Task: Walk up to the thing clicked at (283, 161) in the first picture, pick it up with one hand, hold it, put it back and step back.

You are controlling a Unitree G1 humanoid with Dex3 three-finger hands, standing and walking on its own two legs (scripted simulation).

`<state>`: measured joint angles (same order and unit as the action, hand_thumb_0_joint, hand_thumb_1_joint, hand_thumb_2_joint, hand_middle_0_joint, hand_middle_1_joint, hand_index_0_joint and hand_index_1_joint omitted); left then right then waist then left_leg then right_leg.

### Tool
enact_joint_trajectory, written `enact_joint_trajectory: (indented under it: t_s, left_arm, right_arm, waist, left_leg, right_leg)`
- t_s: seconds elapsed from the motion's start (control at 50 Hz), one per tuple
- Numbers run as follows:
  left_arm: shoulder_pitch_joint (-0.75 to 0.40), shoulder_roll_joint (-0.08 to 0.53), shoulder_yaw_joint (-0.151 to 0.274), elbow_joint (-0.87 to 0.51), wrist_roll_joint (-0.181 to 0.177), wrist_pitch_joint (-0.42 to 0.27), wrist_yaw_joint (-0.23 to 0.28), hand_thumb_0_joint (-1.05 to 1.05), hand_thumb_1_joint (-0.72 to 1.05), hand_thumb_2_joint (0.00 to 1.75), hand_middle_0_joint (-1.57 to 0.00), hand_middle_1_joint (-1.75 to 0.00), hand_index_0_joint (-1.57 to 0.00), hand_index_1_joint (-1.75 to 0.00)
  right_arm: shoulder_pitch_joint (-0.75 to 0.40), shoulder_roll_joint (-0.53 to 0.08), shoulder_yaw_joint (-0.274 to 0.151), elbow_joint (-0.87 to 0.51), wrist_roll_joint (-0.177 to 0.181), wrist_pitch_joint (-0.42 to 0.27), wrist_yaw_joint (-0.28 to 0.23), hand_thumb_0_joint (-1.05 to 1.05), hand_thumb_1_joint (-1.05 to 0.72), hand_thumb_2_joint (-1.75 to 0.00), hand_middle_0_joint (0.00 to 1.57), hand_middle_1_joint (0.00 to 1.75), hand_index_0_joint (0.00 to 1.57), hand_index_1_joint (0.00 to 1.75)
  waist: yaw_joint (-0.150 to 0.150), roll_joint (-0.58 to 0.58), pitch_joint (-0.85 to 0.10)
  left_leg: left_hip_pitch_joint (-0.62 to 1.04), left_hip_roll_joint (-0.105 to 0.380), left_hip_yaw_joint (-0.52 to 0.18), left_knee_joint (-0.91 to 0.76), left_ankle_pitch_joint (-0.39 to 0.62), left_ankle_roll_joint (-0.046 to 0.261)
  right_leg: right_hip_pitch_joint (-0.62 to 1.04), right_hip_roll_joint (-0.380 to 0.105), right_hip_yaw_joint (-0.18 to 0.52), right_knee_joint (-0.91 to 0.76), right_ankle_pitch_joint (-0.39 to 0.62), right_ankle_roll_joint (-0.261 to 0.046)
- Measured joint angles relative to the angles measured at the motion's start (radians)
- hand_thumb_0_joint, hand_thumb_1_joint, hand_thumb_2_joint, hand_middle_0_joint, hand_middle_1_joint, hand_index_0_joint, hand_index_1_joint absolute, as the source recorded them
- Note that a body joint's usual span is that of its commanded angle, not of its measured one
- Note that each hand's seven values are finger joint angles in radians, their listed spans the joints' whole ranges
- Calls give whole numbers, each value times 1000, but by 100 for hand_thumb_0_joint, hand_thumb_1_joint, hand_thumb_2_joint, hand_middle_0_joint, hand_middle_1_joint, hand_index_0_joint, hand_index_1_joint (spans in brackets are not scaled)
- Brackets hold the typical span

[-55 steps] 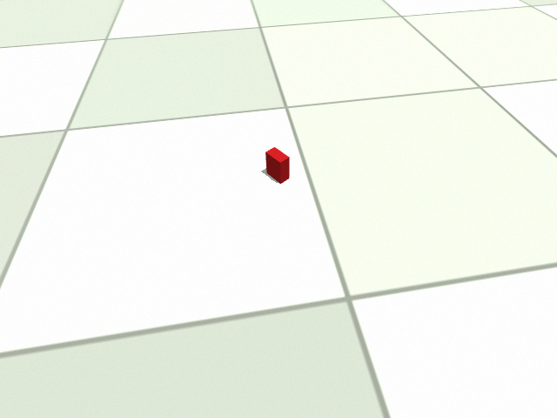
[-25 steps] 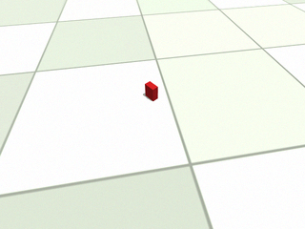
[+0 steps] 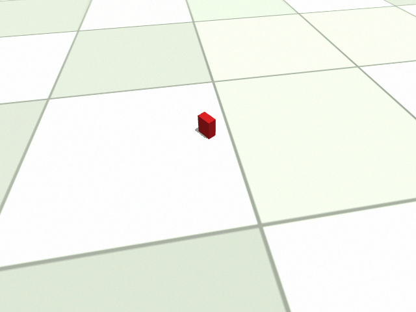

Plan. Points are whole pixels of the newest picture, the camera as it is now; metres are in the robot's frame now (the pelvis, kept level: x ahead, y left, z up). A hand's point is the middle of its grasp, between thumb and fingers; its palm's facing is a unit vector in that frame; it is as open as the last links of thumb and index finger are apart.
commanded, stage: stand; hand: left
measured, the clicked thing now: (206, 125) +1.40 +0.05 -0.71
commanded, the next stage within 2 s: walk up in 0.02 s
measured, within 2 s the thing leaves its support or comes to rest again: neither
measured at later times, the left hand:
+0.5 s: hand (138, 300) +0.19 +0.18 -0.14, palm faces -0.05 -0.91 -0.41, open 7.4 cm
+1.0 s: hand (157, 204) +0.44 +0.18 -0.16, palm faces -0.13 -0.93 -0.36, open 7.4 cm
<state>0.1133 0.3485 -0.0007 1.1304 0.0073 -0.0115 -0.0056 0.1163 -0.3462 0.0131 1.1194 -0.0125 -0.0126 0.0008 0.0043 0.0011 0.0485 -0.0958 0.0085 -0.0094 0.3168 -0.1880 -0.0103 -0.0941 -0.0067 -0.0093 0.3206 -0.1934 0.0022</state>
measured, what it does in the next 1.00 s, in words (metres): walks ahead: right foot, then left foot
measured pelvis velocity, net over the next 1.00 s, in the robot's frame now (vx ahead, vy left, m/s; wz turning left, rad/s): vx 0.37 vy -0.09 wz -0.11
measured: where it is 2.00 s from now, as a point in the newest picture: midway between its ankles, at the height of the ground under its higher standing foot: (241, 210)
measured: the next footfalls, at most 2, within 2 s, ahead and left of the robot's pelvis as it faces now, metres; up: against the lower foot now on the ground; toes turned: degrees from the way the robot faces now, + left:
right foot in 0.32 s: +0.18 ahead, -0.21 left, +0.00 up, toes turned -9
left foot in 0.82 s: +0.46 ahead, +0.03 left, +0.00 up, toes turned -1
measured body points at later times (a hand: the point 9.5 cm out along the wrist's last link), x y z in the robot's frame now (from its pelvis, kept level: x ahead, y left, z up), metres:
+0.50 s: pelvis +0.12 -0.10 -0.02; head +0.11 -0.13 +0.43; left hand +0.19 +0.22 -0.11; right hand +0.15 -0.44 -0.15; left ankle +0.10 +0.04 -0.68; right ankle +0.14 -0.21 -0.75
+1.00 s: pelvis +0.37 -0.09 -0.02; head +0.39 -0.08 +0.43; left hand +0.44 +0.22 -0.14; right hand +0.44 -0.41 -0.11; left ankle +0.42 +0.03 -0.75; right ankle +0.28 -0.22 -0.66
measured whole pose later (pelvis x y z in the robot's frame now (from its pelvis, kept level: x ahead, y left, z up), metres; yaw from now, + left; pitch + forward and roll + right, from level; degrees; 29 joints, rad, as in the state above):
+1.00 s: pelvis +0.37 -0.09 -0.02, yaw -6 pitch -3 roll +0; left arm 0.32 0.43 0.03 0.90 -0.02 -0.06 -0.03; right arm 0.22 -0.36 -0.06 0.82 -0.01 -0.08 0.06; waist 0.00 -0.03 0.10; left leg -0.26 0.06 0.07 0.54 -0.23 0.00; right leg -0.35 0.01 0.06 1.16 -0.42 -0.05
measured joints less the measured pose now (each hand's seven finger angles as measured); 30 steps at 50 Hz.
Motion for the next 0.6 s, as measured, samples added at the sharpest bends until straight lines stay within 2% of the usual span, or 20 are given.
enact_joint_trajectory:
  t_s: [0.04, 0.08, 0.1, 0.14, 0.2, 0.26, 0.32, 0.34, 0.36, 0.38, 0.4, 0.44, 0.48, 0.54, 0.6]
  left_arm:
    - [8, 1, 9, -12, 6, 2, -9, 1, 91, 90, -20, -30, -20, -30]
    - [40, 14, 30, -38, 19, 1, -32, 1, 91, 90, -20, -30, -20, -30]
    - [55, 23, 39, -45, 24, 5, -40, 1, 91, 89, -20, -30, -20, -30]
    - [74, 41, 52, -56, 31, 13, -50, 1, 91, 89, -20, -30, -20, -30]
    - [79, 78, 65, -81, 28, 6, -67, 1, 91, 90, -20, -30, -20, -30]
    - [91, 103, 77, -112, 25, -2, -85, 1, 91, 90, -20, -30, -20, -30]
    - [105, 113, 86, -128, 25, -13, -94, 1, 91, 90, -20, -30, -20, -30]
    - [109, 113, 89, -131, 25, -21, -92, 1, 91, 90, -20, -30, -20, -30]
    - [109, 106, 93, -135, 25, -31, -87, 1, 91, 90, -20, -30, -20, -30]
    - [110, 97, 96, -144, 27, -42, -80, 1, 91, 90, -20, -30, -20, -30]
    - [116, 89, 97, -155, 29, -51, -72, 1, 91, 90, -20, -30, -20, -30]
    - [138, 69, 87, -169, 24, -54, -67, 1, 91, 90, -20, -30, -20, -30]
    - [162, 48, 75, -169, 15, -53, -63, 1, 91, 90, -20, -30, -20, -30]
    - [198, 32, 62, -163, 5, -57, -58, 1, 91, 89, -20, -30, -21, -30]
    - [231, 28, 55, -165, -1, -65, -52, 1, 90, 89, -20, -30, -21, -30]
  right_arm:
    - [6, 0, -9, -10, -6, -1, 7, 1, -90, -89, 20, 30, 20, 30]
    - [30, 0, -32, -37, -21, -19, 24, 1, -90, -89, 20, 30, 20, 30]
    - [44, -2, -43, -51, -25, -28, 30, 1, -90, -89, 20, 30, 21, 30]
    - [71, -12, -61, -76, -31, -46, 37, 1, -90, -89, 21, 30, 21, 30]
    - [114, -28, -77, -94, -36, -55, 38, 1, -90, -89, 21, 30, 21, 30]
    - [146, -55, -89, -99, -42, -46, 47, 1, -90, -89, 21, 30, 21, 30]
    - [163, -87, -100, -105, -41, -31, 52, 1, -90, -89, 21, 30, 21, 30]
    - [166, -98, -103, -107, -41, -25, 52, 1, -90, -89, 21, 30, 21, 30]
    - [167, -111, -106, -107, -41, -18, 48, 1, -90, -89, 20, 30, 21, 30]
    - [167, -118, -106, -106, -39, -9, 43, 1, -90, -89, 20, 30, 20, 30]
    - [165, -117, -105, -104, -33, 2, 40, 1, -90, -89, 20, 30, 20, 30]
    - [154, -110, -100, -104, -28, 13, 44, 1, -91, -89, 20, 30, 20, 29]
    - [139, -105, -92, -115, -18, 4, 51, 1, -91, -89, 20, 30, 20, 29]
    - [128, -94, -85, -150, -6, -13, 64, 1, -91, -89, 20, 30, 20, 29]
    - [124, -83, -87, -178, -10, -15, 80, 1, -91, -89, 20, 30, 20, 29]
  waist:
    - [1, -2, -4]
    - [5, -13, -21]
    - [6, -19, -32]
    - [-7, -16, -40]
    - [-20, -25, -24]
    - [-20, -25, -10]
    - [-22, -11, -4]
    - [-22, 2, -2]
    - [-24, 32, 5]
    - [-21, 56, 10]
    - [-12, 65, 9]
    - [12, 65, 3]
    - [22, 69, -1]
    - [34, 69, -5]
    - [40, 66, -8]
  left_leg:
    - [-7, -1, 4, 18, -28, 10]
    - [-21, -6, 19, 68, -116, 32]
    - [-22, -6, 29, 75, -129, 40]
    - [-13, 5, 37, 67, -99, 52]
    - [24, 18, 39, 41, -81, 42]
    - [68, 40, 57, 37, -110, 19]
    - [94, 69, 71, 97, -180, -3]
    - [88, 86, 69, 154, -224, 4]
    - [64, 116, 49, 243, -272, 31]
    - [18, 127, 11, 371, -320, 49]
    - [-38, 105, -26, 506, -339, 51]
    - [-138, 51, -36, 697, -321, 51]
    - [-232, 29, -16, 782, -254, 53]
    - [-335, 33, -1, 756, -139, 51]
    - [-405, 51, -20, 686, -47, 31]
  right_leg:
    - [-11, 0, 3, 24, -31, -5]
    - [-57, -3, 19, 134, -170, -23]
    - [-95, -4, 20, 219, -215, -25]
    - [-176, -1, 18, 381, -241, -25]
    - [-257, -28, 30, 459, -239, -23]
    - [-299, -65, 25, 402, -203, -13]
    - [-283, -84, 5, 290, -96, -8]
    - [-271, -75, -6, 278, -6, 1]
    - [-266, -53, -27, 306, 10, 0]
    - [-264, -33, -48, 344, -27, -6]
    - [-258, -24, -57, 365, -62, -12]
    - [-221, -15, -54, 346, -90, -30]
    - [-163, -5, -53, 277, -79, -42]
    - [-80, 10, -49, 170, -56, -43]
    - [-17, 28, -46, 97, -54, -45]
